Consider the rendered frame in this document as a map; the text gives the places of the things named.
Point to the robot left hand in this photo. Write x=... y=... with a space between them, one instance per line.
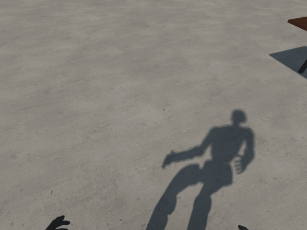
x=58 y=222

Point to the table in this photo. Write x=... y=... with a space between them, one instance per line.
x=301 y=23

